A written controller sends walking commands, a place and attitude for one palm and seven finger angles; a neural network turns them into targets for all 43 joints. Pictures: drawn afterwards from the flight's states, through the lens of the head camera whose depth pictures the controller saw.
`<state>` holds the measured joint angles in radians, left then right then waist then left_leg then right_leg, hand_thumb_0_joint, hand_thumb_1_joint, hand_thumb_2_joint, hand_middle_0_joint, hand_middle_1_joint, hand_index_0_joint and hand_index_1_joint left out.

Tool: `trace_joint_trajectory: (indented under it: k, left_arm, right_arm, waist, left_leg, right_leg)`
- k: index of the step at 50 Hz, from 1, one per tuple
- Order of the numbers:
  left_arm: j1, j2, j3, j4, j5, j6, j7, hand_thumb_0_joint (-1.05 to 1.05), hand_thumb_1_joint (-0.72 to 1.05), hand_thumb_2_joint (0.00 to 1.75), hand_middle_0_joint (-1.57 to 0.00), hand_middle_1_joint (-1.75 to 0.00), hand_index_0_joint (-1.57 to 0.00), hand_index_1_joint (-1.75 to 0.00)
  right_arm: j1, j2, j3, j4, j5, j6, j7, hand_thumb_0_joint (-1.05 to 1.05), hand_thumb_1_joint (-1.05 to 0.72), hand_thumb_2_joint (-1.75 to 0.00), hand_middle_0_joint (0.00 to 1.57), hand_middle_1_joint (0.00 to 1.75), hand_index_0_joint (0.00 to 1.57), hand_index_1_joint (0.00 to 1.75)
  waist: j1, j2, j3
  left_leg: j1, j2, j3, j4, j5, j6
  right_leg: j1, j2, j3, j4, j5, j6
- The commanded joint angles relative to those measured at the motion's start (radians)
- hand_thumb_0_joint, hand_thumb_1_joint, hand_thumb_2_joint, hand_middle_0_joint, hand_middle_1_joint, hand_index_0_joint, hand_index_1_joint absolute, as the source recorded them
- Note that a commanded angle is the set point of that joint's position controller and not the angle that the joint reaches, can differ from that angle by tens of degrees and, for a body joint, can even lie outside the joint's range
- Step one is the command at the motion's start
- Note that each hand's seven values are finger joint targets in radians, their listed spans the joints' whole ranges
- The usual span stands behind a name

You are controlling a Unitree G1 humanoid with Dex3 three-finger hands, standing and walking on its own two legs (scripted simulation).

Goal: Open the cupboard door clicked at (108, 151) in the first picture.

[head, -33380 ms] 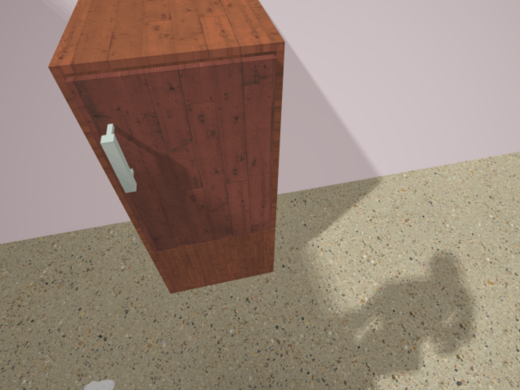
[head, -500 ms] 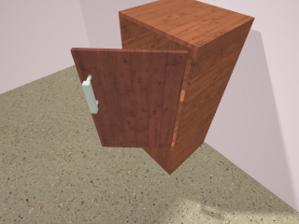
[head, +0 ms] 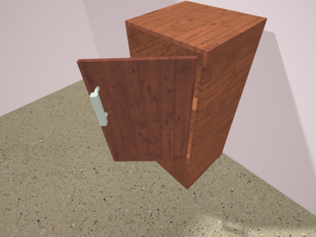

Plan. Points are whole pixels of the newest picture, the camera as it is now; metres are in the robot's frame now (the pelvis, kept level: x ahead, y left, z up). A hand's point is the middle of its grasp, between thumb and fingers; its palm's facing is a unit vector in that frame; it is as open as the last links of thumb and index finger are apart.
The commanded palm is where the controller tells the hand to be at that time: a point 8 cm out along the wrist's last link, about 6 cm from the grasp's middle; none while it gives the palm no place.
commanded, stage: look again from close up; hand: left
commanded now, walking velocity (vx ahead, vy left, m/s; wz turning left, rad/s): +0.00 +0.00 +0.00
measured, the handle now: (100, 106) +0.56 +0.25 +0.01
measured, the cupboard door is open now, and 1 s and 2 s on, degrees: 46 46 46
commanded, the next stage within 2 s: raise the hand with hooked fingers in 0.26 s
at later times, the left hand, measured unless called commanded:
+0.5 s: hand out of the picture +0.14 +0.20 -0.09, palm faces +0.26 -0.94 -0.21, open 7.3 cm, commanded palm +0.12 +0.23 -0.06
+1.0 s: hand (77, 218) +0.18 +0.22 -0.02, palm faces +0.11 -0.99 -0.09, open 9.9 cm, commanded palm +0.16 +0.27 -0.03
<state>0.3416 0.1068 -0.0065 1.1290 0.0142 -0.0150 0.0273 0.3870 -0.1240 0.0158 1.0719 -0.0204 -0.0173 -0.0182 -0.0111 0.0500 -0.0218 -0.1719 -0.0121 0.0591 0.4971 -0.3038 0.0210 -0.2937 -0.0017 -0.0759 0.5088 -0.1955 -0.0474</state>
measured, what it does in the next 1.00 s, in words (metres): lowers itself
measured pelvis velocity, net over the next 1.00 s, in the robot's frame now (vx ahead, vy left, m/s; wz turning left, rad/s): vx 0.00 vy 0.00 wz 0.06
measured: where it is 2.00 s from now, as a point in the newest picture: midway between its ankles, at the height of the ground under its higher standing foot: outside the picture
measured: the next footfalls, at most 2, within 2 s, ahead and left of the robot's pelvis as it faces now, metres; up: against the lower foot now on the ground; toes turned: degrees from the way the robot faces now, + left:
none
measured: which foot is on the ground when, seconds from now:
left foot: down 0.00-1.00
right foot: down 0.00-1.00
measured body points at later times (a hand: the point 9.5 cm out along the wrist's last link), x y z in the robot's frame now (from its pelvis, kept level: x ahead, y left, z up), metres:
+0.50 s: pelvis +0.01 +0.00 +0.00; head +0.02 -0.02 +0.45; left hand +0.12 +0.25 -0.07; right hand +0.06 -0.24 -0.14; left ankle -0.02 +0.10 -0.74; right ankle +0.05 -0.09 -0.74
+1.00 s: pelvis +0.00 +0.00 -0.09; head +0.07 +0.03 +0.36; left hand +0.17 +0.27 -0.02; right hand +0.25 -0.18 -0.14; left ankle -0.02 +0.11 -0.74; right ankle +0.05 -0.09 -0.74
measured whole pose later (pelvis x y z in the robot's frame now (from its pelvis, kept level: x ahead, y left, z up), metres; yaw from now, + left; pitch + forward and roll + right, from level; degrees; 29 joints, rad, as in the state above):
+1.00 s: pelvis +0.00 +0.00 -0.09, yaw +4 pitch +14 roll -3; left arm 0.42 0.23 0.19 -0.05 -0.27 -0.57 -0.31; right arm 0.12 -0.22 0.02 0.52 0.00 -0.24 -0.02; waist 0.07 0.00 -0.10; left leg -0.84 0.01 -0.04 1.20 -0.61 0.02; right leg -0.89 -0.02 -0.18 1.10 -0.46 -0.06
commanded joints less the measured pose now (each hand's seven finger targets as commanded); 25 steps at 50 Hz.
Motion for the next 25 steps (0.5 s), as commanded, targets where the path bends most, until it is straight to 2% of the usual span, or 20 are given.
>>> trace_joint_trajectory:
  k: [1,4,6,9,13,16,17,18,19,20,21,22,23,24,25]
  left_arm:
    - [0.034,0.092,0.013,-0.039,-0.004,-0.022,0.008,0.00,0.90,0.90,-0.20,-0.30,-0.20,-0.30]
    - [0.032,0.092,0.015,-0.045,-0.006,-0.022,0.008,0.00,0.90,0.90,-0.20,-0.30,-0.20,-0.30]
    - [0.026,0.096,0.015,-0.044,-0.006,-0.022,0.008,0.00,0.90,0.90,-0.20,-0.30,-0.20,-0.30]
    - [0.018,0.100,0.016,-0.047,-0.007,-0.024,0.007,0.00,0.90,0.90,-0.20,-0.30,-0.20,-0.30]
    - [0.010,0.104,0.018,-0.048,-0.007,-0.025,0.007,0.00,0.90,0.90,-0.20,-0.30,-0.20,-0.30]
    - [0.004,0.107,0.018,-0.043,-0.007,-0.026,0.008,0.00,0.90,0.90,-0.20,-0.30,-0.20,-0.30]
    - [0.003,0.106,0.017,-0.040,-0.008,-0.026,0.008,0.00,0.90,0.90,-0.20,-0.30,-0.20,-0.30]
    - [0.121,0.157,0.022,-0.002,-0.003,-0.025,0.048,0.00,0.90,0.90,-0.20,-0.30,-0.20,-0.30]
    - [-0.707,0.379,0.119,-1.481,-0.213,-0.264,0.025,0.00,0.88,0.89,-0.20,-0.32,-0.20,-0.32]
    - [-0.303,0.307,0.110,-1.258,-0.143,-0.207,0.068,0.00,0.85,0.88,-0.20,-0.33,-0.20,-0.33]
    - [-0.248,0.232,0.074,-1.163,-0.159,-0.158,0.113,0.00,0.83,0.87,-0.21,-0.34,-0.21,-0.34]
    - [0.020,0.023,-0.030,-0.944,-0.159,-0.075,0.112,0.00,0.81,0.86,-0.21,-0.36,-0.21,-0.36]
    - [-0.083,0.045,-0.024,-1.116,-0.213,-0.107,0.092,0.00,0.78,0.85,-0.21,-0.37,-0.21,-0.37]
    - [-0.088,0.108,0.026,-1.158,-0.203,-0.156,0.078,0.00,0.76,0.84,-0.21,-0.39,-0.21,-0.39]
    - [-0.082,0.125,0.053,-1.132,-0.191,-0.205,0.063,0.00,0.74,0.83,-0.21,-0.40,-0.21,-0.40]
  right_arm:
    - [0.083,-0.067,-0.007,-0.020,0.001,-0.019,-0.009,0.00,-0.90,-0.90,0.20,0.30,0.20,0.30]
    - [0.076,-0.075,-0.006,-0.014,0.001,-0.022,-0.010,0.00,-0.90,-0.90,0.20,0.30,0.20,0.30]
    - [0.075,-0.068,-0.006,-0.007,0.002,-0.023,-0.011,0.00,-0.90,-0.90,0.20,0.30,0.20,0.30]
    - [0.068,-0.073,-0.006,0.001,0.002,-0.024,-0.011,0.00,-0.90,-0.90,0.20,0.30,0.20,0.30]
    - [0.054,-0.075,-0.005,0.015,0.003,-0.026,-0.013,0.00,-0.90,-0.90,0.20,0.30,0.20,0.30]
    - [0.053,-0.072,-0.006,0.024,0.004,-0.026,-0.014,0.00,-0.90,-0.90,0.20,0.30,0.20,0.30]
    - [0.046,-0.079,-0.006,0.027,0.004,-0.026,-0.015,0.00,-0.90,-0.90,0.20,0.30,0.20,0.30]
    - [-0.107,-0.133,-0.026,-0.039,0.020,-0.021,-0.005,0.00,-0.90,-0.90,0.20,0.30,0.20,0.30]
    - [-0.132,-0.332,-0.045,-0.412,0.063,-0.176,-0.059,0.00,-0.90,-0.90,0.20,0.30,0.20,0.30]
    - [-0.239,-0.238,-0.014,-0.359,0.062,-0.265,-0.091,0.00,-0.90,-0.90,0.20,0.30,0.20,0.30]
    - [-0.220,-0.247,-0.028,-0.307,0.063,-0.296,-0.091,0.00,-0.90,-0.90,0.20,0.30,0.20,0.30]
    - [-0.179,-0.191,-0.025,-0.284,0.071,-0.301,-0.078,0.00,-0.90,-0.90,0.20,0.30,0.20,0.30]
    - [-0.197,-0.228,-0.022,-0.357,0.085,-0.320,-0.076,0.00,-0.90,-0.90,0.20,0.30,0.20,0.30]
    - [-0.203,-0.252,-0.038,-0.385,0.072,-0.341,-0.077,0.00,-0.90,-0.90,0.20,0.30,0.20,0.30]
    - [-0.200,-0.258,-0.047,-0.409,0.055,-0.355,-0.076,0.00,-0.90,-0.90,0.20,0.30,0.20,0.30]
  waist:
    - [0.005,-0.050,0.172]
    - [0.009,-0.063,0.162]
    - [0.008,-0.050,0.148]
    - [0.008,-0.080,0.127]
    - [0.008,-0.062,0.108]
    - [0.005,-0.071,0.091]
    - [0.005,-0.055,0.096]
    - [0.078,-0.246,0.110]
    - [-0.087,-0.029,-0.372]
    - [0.009,0.134,-0.326]
    - [-0.010,0.159,-0.220]
    - [-0.019,0.068,-0.069]
    - [-0.019,0.038,0.026]
    - [-0.032,-0.012,0.012]
    - [-0.041,-0.113,0.039]
  left_leg:
    - [-0.183,0.095,-0.127,-0.192,-0.041,0.025]
    - [-0.174,0.096,-0.126,-0.200,-0.033,0.025]
    - [-0.157,0.097,-0.124,-0.203,-0.009,0.025]
    - [-0.135,0.094,-0.112,-0.192,0.017,0.023]
    - [-0.104,0.095,-0.104,-0.187,0.059,0.020]
    - [-0.077,0.099,-0.100,-0.181,0.096,0.018]
    - [-0.075,0.099,-0.100,-0.180,0.105,0.017]
    - [-0.136,0.132,-0.038,0.008,0.036,-0.010]
    - [0.050,0.005,-0.066,-0.108,0.127,0.016]
    - [0.040,0.006,-0.028,-0.120,0.138,0.023]
    - [-0.034,0.011,-0.031,-0.110,0.049,-0.002]
    - [-0.114,0.018,-0.063,-0.124,0.001,-0.004]
    - [-0.148,0.017,-0.096,-0.110,-0.031,0.000]
    - [-0.156,0.014,-0.088,-0.062,-0.050,0.005]
    - [-0.215,0.003,-0.089,-0.013,-0.062,0.009]
  right_leg:
    - [0.033,-0.095,0.156,-0.130,-0.136,-0.017]
    - [0.049,-0.095,0.156,-0.123,-0.100,-0.013]
    - [0.064,-0.097,0.153,-0.121,-0.073,-0.014]
    - [0.078,-0.105,0.156,-0.124,-0.053,-0.012]
    - [0.092,-0.110,0.158,-0.123,-0.009,-0.013]
    - [0.109,-0.113,0.151,-0.121,0.039,-0.015]
    - [0.105,-0.111,0.154,-0.117,0.052,-0.014]
    - [0.114,-0.152,0.165,-0.103,0.344,0.027]
    - [0.181,-0.065,0.155,-0.054,0.110,0.029]
    - [0.183,-0.018,0.120,-0.033,0.000,-0.006]
    - [0.115,-0.025,0.092,-0.034,-0.070,0.000]
    - [0.041,-0.020,0.052,-0.043,-0.078,0.012]
    - [0.000,-0.028,0.052,-0.047,-0.113,0.022]
    - [-0.049,-0.032,0.051,-0.055,-0.176,0.027]
    - [-0.102,-0.033,0.041,-0.044,-0.226,0.032]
